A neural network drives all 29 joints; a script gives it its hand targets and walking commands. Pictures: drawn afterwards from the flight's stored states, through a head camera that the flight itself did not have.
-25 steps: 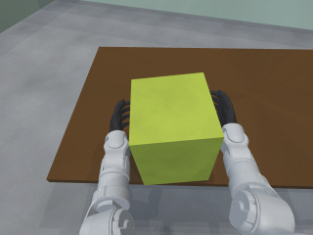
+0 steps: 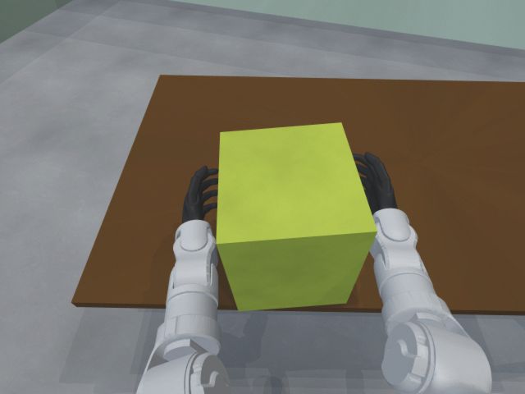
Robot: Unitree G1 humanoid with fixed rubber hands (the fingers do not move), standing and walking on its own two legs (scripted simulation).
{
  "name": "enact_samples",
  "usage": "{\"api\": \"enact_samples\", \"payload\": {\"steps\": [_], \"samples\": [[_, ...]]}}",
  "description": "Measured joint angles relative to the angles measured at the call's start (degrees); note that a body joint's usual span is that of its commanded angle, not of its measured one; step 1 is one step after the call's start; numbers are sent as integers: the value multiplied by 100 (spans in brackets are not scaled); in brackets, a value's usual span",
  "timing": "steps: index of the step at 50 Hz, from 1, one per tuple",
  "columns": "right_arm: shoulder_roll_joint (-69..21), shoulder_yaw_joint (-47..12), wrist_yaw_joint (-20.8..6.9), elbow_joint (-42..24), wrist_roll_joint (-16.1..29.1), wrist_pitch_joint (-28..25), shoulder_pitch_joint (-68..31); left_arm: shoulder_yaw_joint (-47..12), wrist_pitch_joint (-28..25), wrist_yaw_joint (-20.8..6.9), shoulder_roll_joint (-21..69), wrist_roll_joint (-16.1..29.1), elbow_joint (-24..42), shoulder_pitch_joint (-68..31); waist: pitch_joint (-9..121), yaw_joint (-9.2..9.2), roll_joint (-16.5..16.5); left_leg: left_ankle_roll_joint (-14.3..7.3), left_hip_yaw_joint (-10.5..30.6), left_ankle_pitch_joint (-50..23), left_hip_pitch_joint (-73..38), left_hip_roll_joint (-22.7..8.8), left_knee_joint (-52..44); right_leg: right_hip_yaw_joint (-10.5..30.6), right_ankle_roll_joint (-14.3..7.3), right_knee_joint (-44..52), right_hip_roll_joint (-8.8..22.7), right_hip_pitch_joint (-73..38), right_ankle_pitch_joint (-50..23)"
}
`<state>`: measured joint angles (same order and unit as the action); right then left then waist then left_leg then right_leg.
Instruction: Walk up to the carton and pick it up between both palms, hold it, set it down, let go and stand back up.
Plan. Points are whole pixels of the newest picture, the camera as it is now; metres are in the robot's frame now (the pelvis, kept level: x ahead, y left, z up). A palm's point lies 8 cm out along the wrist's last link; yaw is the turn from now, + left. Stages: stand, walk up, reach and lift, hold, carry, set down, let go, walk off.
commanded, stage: set down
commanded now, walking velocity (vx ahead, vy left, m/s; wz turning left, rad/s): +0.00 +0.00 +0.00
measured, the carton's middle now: (286, 222) +0.39 +0.02 +0.01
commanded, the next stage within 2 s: none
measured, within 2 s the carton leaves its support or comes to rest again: neither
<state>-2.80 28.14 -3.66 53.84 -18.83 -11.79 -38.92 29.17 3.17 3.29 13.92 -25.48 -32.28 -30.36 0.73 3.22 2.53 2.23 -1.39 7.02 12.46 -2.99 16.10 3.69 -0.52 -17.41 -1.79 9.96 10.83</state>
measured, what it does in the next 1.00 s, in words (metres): stands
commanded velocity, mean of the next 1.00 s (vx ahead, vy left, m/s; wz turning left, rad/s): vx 0.00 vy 0.00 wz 0.00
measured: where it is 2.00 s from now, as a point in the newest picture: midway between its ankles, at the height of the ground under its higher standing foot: outside the picture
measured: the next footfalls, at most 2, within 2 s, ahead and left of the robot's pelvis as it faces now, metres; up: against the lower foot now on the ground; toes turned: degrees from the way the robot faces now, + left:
none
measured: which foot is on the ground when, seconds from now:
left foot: down 0.00-1.00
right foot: down 0.00-1.00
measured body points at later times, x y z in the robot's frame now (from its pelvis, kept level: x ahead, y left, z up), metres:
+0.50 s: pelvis -0.01 +0.00 -0.01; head +0.03 +0.01 +0.44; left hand +0.39 +0.17 +0.05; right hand +0.42 -0.13 +0.04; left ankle +0.01 +0.15 -0.75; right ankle -0.02 -0.11 -0.75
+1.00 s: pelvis -0.02 -0.01 -0.01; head +0.01 +0.00 +0.44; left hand +0.31 +0.19 +0.01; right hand +0.36 -0.18 +0.01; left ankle +0.01 +0.15 -0.75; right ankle -0.02 -0.11 -0.75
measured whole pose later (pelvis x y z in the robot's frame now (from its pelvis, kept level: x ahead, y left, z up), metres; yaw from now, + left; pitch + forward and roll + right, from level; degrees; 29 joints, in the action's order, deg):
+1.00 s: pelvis -0.02 -0.01 -0.01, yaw +1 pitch +9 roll -1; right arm 14.5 -7.5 -0.3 58.2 19.2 -18.1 -29.3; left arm 4.4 -10.8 9.9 -2.2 2.3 -40.8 -20.3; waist 5.6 3.6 0.9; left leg 3.2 0.6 8.5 25.6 -4.3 25.3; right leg 1.8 -1.5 -25.7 -3.4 22.2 12.2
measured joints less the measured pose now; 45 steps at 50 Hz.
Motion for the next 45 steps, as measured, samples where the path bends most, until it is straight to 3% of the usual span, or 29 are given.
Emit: {"api": "enact_samples", "payload": {"steps": [8,13,16,23,30,38,45], "samples": [[-8,-49,-4,-23,44,-16,20,-2,-123,8,-6,8,16,34,-9,-21,-5,12,11,13,35,-17,27,-14,-16,-36,-18,37,19],[128,-241,106,159,218,-55,-2,-107,-286,120,-162,109,-328,-113,-13,16,-3,13,-15,2,65,-27,31,9,-18,-84,-27,99,21],[371,-787,230,406,697,-84,-12,-410,-386,287,-436,409,-679,-232,21,56,2,18,-62,13,169,-52,93,55,-24,-144,-51,223,13],[1036,-2323,605,1197,2393,-19,-438,-1373,-728,865,-1063,1613,-1642,-735,346,256,-97,22,-97,141,985,-130,588,101,-23,-464,-129,979,25],[1386,-3139,750,1897,3255,-68,-990,-1776,-1130,961,-1211,2203,-2665,-1126,750,374,-165,26,-55,294,1648,-138,1028,67,-3,-839,-143,1602,157],[1594,-3573,671,1988,3698,-687,-560,-1962,-1282,738,-1224,2173,-1884,-134,611,225,-204,63,110,342,1481,-139,1094,-91,-29,-778,-151,1317,187],[1701,-3616,459,1016,3875,-787,434,-2315,-1406,717,-1511,2577,-1114,740,540,78,-153,95,179,235,1482,-151,1022,-160,-81,-802,-171,1343,150]]}}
